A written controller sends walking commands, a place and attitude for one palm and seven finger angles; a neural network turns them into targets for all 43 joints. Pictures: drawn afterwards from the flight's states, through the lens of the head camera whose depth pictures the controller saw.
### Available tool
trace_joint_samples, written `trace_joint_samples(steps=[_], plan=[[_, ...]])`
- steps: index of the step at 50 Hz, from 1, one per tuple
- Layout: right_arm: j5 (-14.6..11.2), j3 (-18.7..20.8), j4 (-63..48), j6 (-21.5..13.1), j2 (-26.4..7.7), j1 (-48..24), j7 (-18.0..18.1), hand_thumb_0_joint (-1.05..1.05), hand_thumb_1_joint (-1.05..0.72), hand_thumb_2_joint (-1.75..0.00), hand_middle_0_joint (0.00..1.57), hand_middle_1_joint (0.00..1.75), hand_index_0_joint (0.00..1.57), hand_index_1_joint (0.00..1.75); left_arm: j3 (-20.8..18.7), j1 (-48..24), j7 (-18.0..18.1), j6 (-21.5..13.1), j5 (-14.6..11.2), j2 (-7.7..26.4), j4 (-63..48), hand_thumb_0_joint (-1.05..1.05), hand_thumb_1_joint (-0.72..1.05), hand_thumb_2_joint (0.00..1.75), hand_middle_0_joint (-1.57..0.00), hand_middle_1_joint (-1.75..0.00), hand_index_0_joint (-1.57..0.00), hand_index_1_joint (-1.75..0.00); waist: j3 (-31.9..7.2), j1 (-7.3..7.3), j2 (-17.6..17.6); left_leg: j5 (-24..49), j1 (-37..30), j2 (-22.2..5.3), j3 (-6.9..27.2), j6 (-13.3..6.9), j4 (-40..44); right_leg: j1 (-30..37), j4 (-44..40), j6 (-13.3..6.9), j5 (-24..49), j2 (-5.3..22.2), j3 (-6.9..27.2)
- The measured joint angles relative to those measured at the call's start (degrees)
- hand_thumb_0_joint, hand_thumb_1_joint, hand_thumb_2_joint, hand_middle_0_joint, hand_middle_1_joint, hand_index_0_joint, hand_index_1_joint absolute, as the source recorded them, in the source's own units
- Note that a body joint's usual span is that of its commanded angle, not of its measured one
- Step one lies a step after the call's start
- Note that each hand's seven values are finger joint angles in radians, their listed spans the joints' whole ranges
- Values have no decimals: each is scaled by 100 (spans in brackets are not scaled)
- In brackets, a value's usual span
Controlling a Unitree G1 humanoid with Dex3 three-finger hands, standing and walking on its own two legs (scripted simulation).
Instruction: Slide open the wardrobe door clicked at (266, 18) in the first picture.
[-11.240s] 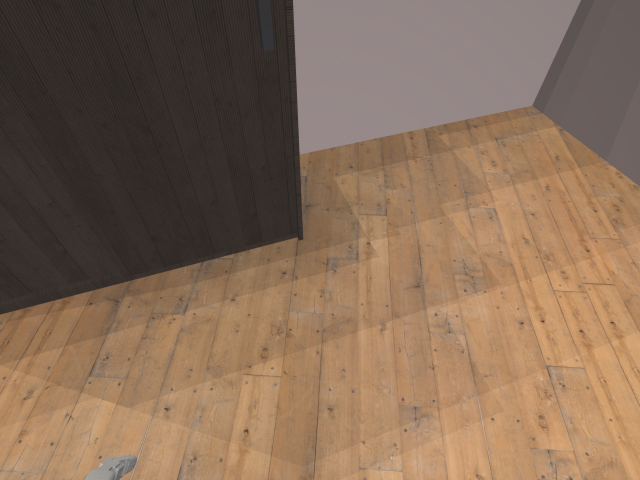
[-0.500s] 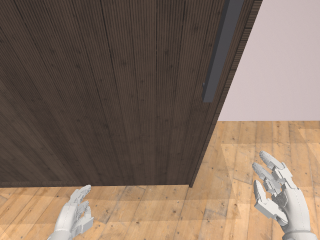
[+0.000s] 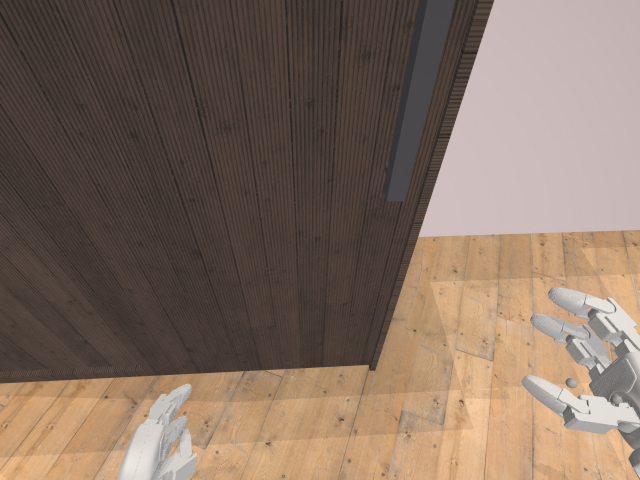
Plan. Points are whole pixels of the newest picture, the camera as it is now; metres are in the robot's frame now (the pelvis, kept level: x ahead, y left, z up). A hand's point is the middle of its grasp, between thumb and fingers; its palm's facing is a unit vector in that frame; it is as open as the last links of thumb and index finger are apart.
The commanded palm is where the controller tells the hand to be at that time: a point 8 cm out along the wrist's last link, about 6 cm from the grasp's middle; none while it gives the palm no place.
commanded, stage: raise the hand with hooked fingers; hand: right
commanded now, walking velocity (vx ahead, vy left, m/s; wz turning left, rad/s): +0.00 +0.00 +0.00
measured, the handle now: (407, 103) +0.53 -0.07 +0.22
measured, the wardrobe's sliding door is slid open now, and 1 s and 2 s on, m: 0.00 0.00 0.00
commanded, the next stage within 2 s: move the hooked fingers beside the handle in 1.32 s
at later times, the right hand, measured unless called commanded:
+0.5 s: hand out of the picture +0.25 -0.29 +0.17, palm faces -0.01 +0.99 -0.12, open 13.5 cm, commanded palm +0.22 -0.33 +0.19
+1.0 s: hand out of the picture +0.29 -0.29 +0.24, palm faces -0.03 +0.99 -0.15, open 14.0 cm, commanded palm +0.25 -0.33 +0.25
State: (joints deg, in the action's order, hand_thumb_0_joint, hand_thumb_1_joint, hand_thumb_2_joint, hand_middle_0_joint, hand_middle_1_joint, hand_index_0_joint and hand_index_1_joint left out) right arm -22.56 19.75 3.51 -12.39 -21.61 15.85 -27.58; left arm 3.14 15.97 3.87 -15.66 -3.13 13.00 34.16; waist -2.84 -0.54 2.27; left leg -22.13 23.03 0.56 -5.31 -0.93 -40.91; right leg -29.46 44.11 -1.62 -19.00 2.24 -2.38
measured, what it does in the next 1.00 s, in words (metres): stands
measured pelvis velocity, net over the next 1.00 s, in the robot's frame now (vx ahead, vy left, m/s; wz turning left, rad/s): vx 0.01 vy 0.00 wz -0.02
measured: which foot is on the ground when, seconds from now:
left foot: down 0.00-1.00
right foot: down 0.00-1.00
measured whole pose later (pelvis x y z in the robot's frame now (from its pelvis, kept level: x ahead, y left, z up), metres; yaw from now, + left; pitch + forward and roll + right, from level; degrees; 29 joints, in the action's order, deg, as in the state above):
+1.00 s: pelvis +0.01 +0.00 +0.03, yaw -1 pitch -2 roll +1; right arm -20.4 29.2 8.9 13.8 -33.9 -10.5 -34.2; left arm 5.3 12.8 3.7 -11.7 -5.9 16.9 34.0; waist -0.9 2.4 4.1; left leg -16.4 7.6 -0.6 -5.4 -0.5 -25.5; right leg -13.8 27.9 -1.9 -12.7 0.0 -2.4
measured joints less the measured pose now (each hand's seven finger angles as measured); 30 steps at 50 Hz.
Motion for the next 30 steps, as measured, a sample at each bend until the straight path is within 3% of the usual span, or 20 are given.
trace_joint_samples(steps=[14,30], plan=[[188,101,-548,760,-91,-479,121,0,14,-46,27,96,27,97,-55,-106,94,-179,-50,253,87,1,90,90,-20,-30,-20,-30,119,205,-51,268,-821,-159,56,162,718,795,-667,-157,215,-201,-76],[250,528,-234,1817,-621,-1734,-174,-1,46,-32,30,117,30,117,290,-430,96,106,-125,113,-39,1,90,90,-20,-30,-21,-30,274,415,17,584,-1461,-198,-12,159,1385,1420,-1350,-155,563,-291,-16]])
